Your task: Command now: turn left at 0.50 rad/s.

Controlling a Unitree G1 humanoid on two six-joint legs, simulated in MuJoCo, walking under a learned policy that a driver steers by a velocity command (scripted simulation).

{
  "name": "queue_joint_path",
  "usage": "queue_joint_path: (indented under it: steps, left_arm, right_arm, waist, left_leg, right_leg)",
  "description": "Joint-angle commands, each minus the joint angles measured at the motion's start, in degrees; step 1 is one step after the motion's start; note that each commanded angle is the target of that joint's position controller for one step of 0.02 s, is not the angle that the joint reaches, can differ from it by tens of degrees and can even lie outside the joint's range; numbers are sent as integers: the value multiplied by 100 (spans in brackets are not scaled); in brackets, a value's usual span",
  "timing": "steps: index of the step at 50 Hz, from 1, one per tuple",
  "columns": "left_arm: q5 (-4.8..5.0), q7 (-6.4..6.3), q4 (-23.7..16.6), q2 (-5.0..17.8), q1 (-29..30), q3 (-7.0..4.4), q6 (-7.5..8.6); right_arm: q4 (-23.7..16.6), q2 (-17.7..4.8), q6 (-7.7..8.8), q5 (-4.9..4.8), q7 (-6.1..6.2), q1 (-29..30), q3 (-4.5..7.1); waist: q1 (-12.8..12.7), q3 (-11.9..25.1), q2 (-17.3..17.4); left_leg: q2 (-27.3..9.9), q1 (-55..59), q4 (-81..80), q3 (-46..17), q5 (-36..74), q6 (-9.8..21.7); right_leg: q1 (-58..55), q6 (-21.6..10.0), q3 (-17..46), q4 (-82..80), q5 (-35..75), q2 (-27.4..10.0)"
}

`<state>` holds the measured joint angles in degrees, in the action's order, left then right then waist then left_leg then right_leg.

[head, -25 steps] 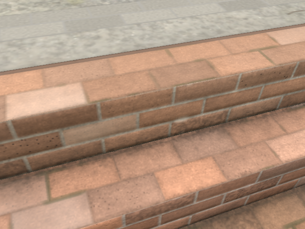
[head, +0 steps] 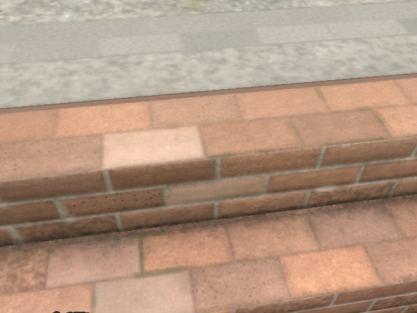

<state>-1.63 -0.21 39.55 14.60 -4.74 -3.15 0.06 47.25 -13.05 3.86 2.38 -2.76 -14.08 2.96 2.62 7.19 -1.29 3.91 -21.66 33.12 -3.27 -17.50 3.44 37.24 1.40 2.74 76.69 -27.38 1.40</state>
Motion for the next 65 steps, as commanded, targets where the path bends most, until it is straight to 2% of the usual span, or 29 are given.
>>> queue_joint_path:
  steps: [1,8,10,13,14,15,16,17,19,22,24,27,28,30,31,32,33,34,38,45,47,49,51,52,53,58,62,64,65]
  left_arm:
    - [-88,-82,-868,242,802,58,142]
    - [-316,191,-899,-39,429,362,217]
    - [-143,275,-372,35,-683,223,218]
    - [-115,201,-393,35,-581,166,271]
    - [-205,138,-324,299,-711,75,344]
    - [-165,116,-473,974,-529,-95,397]
    - [-305,120,-713,1110,-152,-225,366]
    - [-237,184,-672,926,65,-192,405]
    - [-290,450,-880,-192,939,400,177]
    - [90,553,-888,-1008,979,807,138]
    - [280,578,-837,-898,524,779,328]
    - [314,493,-626,271,219,315,282]
    - [245,472,-304,403,-58,198,345]
    - [128,634,-158,-84,507,391,379]
    - [189,-29,253,-71,-487,159,560]
    - [144,-176,448,-95,-702,184,589]
    - [113,557,-9,-982,573,603,517]
    - [35,693,151,-787,-195,492,467]
    - [-130,564,82,185,155,135,460]
    - [-9,190,-144,194,13,16,420]
    - [20,188,-164,93,76,42,383]
    - [-49,274,-102,122,-97,41,338]
    - [-35,275,33,158,-143,4,371]
    - [150,234,34,199,116,-42,359]
    - [189,256,-16,260,257,-9,341]
    - [127,455,317,300,-165,13,186]
    - [-154,581,318,142,-110,180,115]
    - [-130,583,564,79,-688,247,184]
    - [-56,534,600,155,-1253,199,220]
  right_arm:
    - [-716,-470,-155,33,-26,568,-28]
    - [-1279,-858,-124,-98,274,688,67]
    - [-1527,-1001,-136,74,184,1278,159]
    - [-1217,-494,-286,-104,-15,750,89]
    - [-1130,-281,-315,-137,-16,314,58]
    - [-1257,8,-266,-88,59,-134,10]
    - [-961,-381,-226,-21,50,-301,89]
    - [-773,-666,-241,-139,87,-228,160]
    - [-593,-869,-343,-366,280,330,263]
    - [-472,-481,-171,-407,159,365,139]
    - [-106,-544,-65,-276,130,358,213]
    - [-164,-457,-39,13,-10,540,139]
    - [-18,-285,-62,84,-134,394,123]
    - [115,-273,-62,9,-196,-265,65]
    - [200,481,-169,-295,242,-213,-114]
    - [218,362,-180,-272,458,-414,-165]
    - [-30,-410,-41,-124,92,-131,-67]
    - [-344,-433,-74,-197,-42,746,-109]
    - [-423,-514,-115,-61,132,625,-8]
    - [-1233,-308,-116,-23,361,370,-45]
    - [-1289,-531,-140,2,368,126,24]
    - [-1229,-964,-167,6,413,-186,175]
    - [-1046,-818,-141,117,352,-73,75]
    - [-971,-397,-259,278,242,156,-101]
    - [-923,-65,-368,226,124,424,-274]
    - [-1086,-78,-112,43,31,1221,-401]
    - [-1267,-723,51,-110,117,1774,-100]
    - [-1054,-1147,-79,158,130,1438,75]
    - [-1050,-1028,-46,228,51,1805,27]
  waist:
    - [-152,346,71]
    - [-172,370,413]
    - [-516,376,943]
    - [-458,293,497]
    - [-265,494,83]
    - [200,866,-1023]
    - [-127,969,-1060]
    - [-106,598,-324]
    - [-106,-203,238]
    - [-183,-63,546]
    - [-374,-182,11]
    - [-452,-368,-374]
    - [-421,-532,-482]
    - [43,-575,-302]
    - [-164,-639,-937]
    - [-96,-439,-908]
    - [277,-320,395]
    - [-470,-5,-46]
    - [-217,-120,-142]
    - [-94,294,-84]
    - [39,389,257]
    - [316,384,1302]
    - [5,292,945]
    - [66,-45,171]
    - [129,82,320]
    - [-141,394,194]
    - [-220,226,261]
    - [-126,-87,626]
    - [-501,-95,594]
  left_leg:
    - [-1624,1342,-762,-2170,3524,1709]
    - [-769,-53,-1093,-1457,1736,1051]
    - [-1047,-1019,-1129,-1972,1437,1263]
    - [-1038,-355,-295,-2319,1034,1277]
    - [-599,-628,624,-2061,414,856]
    - [376,-2266,2257,-1044,-773,-84]
    - [362,-3132,4557,-1221,-1579,-724]
    - [298,-3438,6410,-1356,-913,-840]
    - [336,-3832,7662,-1617,711,-612]
    - [-32,-3505,6228,-1571,943,-749]
    - [-248,-3220,4733,-1352,442,-1123]
    - [-545,-2163,1956,129,-972,-1330]
    - [-667,-1214,1772,347,-761,-1268]
    - [-862,-418,1152,75,480,-1030]
    - [-718,319,445,769,1507,-216]
    - [-635,402,-44,563,1186,-126]
    - [-948,258,-395,42,1520,-229]
    - [-891,467,-155,159,1533,12]
    - [-653,-293,106,485,569,256]
    - [-647,411,232,574,1097,479]
    - [-1102,1297,-304,-1,1639,982]
    - [-2813,2130,-1613,-1938,1971,2261]
    - [-2730,1495,-1718,-1549,1367,1863]
    - [-2315,1173,-1696,-895,509,1489]
    - [-2098,1167,-1669,-323,628,1401]
    - [-2024,1053,-1881,620,1497,1229]
    - [-1688,861,-1919,1437,653,919]
    - [-2429,548,-1714,898,203,1184]
    - [-2787,534,-1713,757,372,1274]
  right_leg:
    - [2094,-112,344,2148,196,148]
    - [350,206,-544,-1796,-670,41]
    - [-1519,218,-442,-2473,1490,-14]
    - [-1982,-15,-174,-4854,2055,-190]
    - [-2457,-541,429,-4883,3208,-636]
    - [-3650,-2031,2083,-4971,5072,-1793]
    - [-3698,-2818,3720,-5644,4185,-2738]
    - [-3030,-2542,3662,-5864,2662,-2638]
    - [-1681,-1323,2120,-6000,-5,-1724]
    - [-1948,-865,772,-5778,407,-1101]
    - [-2284,-710,594,-5908,-284,-1021]
    - [-2189,-696,272,-6156,-917,-1036]
    - [-1718,-570,299,-5957,-760,-1043]
    - [-1231,-730,619,-5736,-756,-1344]
    - [-1237,-1123,213,-5594,1691,-1338]
    - [-1848,-1080,188,-5239,2701,-1179]
    - [-2032,-843,681,-4993,1756,-1366]
    - [-2069,-839,300,-4947,1602,-981]
    - [-2117,-1165,245,-5062,1907,-798]
    - [-1332,-1513,785,-4805,2625,-869]
    - [-358,-1154,392,-4157,2135,-452]
    - [1094,-363,39,-1398,103,114]
    - [1924,-359,614,2458,161,-103]
    - [2387,-500,875,2674,828,98]
    - [2511,-617,684,2633,1009,282]
    - [1970,-379,614,2493,1288,-147]
    - [392,-51,-444,-1704,-291,-571]
    - [-794,-176,-247,-2862,1426,-607]
    - [-1017,-244,-122,-3151,2046,-595]
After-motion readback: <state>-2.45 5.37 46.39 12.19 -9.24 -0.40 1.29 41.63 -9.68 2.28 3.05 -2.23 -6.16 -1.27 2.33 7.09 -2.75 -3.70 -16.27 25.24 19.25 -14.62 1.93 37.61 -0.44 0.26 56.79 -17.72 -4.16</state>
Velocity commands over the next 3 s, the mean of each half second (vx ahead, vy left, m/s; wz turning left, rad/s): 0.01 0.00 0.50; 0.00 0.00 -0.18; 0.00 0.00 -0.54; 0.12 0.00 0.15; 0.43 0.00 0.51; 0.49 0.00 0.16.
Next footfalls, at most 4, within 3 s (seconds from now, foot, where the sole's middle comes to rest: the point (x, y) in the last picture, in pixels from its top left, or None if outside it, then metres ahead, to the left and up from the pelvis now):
0.26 right None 0.04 -0.13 -0.77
0.64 left None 0.01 0.11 -0.77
1.34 right None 0.05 -0.14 -0.77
1.78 left None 0.03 0.08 -0.77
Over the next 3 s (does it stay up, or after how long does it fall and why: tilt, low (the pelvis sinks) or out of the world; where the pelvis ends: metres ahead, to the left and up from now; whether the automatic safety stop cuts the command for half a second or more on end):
stays up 0.27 -0.02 0.23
